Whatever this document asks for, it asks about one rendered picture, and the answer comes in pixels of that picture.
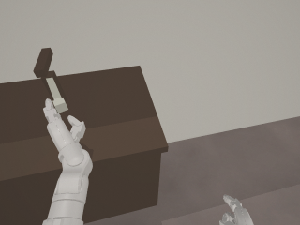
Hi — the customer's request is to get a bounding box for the counter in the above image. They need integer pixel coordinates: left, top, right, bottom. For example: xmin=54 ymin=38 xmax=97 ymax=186
xmin=0 ymin=48 xmax=169 ymax=225

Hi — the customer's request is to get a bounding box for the robot right hand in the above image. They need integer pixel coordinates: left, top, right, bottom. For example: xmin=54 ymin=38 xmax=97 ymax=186
xmin=219 ymin=194 xmax=254 ymax=225

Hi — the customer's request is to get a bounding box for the tap lever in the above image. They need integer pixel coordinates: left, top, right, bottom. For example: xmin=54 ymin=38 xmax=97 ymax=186
xmin=46 ymin=78 xmax=68 ymax=113

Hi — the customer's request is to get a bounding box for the robot left hand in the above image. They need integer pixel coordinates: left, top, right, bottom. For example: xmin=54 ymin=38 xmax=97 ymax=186
xmin=43 ymin=98 xmax=86 ymax=152

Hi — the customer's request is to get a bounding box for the left robot forearm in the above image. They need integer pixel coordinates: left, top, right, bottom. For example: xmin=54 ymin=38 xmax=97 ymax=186
xmin=42 ymin=142 xmax=93 ymax=225

